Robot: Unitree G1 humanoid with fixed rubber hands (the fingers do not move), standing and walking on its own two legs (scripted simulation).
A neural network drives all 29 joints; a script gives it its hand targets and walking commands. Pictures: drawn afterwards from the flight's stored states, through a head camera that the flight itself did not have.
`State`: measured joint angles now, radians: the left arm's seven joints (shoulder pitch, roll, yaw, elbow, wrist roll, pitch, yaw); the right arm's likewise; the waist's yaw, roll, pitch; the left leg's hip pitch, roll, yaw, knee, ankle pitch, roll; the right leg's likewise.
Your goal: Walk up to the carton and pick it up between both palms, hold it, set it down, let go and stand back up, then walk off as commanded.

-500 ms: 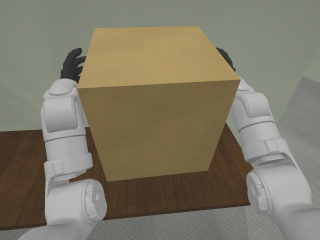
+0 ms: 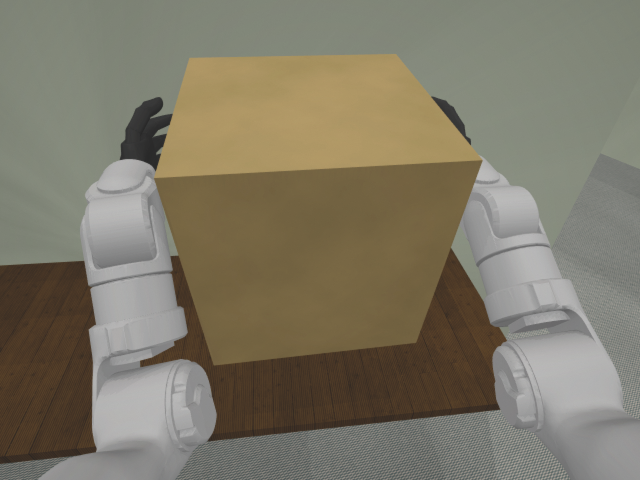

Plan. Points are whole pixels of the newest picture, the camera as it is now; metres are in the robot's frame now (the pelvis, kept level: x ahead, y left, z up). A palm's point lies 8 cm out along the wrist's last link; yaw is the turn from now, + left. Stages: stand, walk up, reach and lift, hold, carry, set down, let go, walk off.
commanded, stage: hold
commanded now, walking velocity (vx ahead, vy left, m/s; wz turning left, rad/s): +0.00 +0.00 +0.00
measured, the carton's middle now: (307, 205) +0.36 +0.00 +0.22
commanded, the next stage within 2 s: none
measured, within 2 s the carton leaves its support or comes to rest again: neither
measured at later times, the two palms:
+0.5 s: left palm (141, 167) +0.36 +0.18 +0.27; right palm (448, 161) +0.36 -0.17 +0.27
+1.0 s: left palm (146, 168) +0.36 +0.17 +0.27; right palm (452, 162) +0.36 -0.17 +0.27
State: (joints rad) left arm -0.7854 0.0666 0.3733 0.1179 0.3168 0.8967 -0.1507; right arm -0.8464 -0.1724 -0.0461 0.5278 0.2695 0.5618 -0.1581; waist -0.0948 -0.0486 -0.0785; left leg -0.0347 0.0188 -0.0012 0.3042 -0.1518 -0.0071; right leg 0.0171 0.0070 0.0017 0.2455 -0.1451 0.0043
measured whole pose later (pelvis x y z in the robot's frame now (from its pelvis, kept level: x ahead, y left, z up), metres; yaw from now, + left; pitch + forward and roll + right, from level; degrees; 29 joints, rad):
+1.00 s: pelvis +0.00 +0.00 +0.00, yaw +0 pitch -6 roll -1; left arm -0.79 0.07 0.37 0.12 0.32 0.89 -0.15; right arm -0.85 -0.18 -0.04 0.53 0.27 0.56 -0.16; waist -0.10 -0.04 -0.08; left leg -0.04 0.02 0.00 0.30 -0.15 -0.01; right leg 0.02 0.01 0.00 0.24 -0.14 0.00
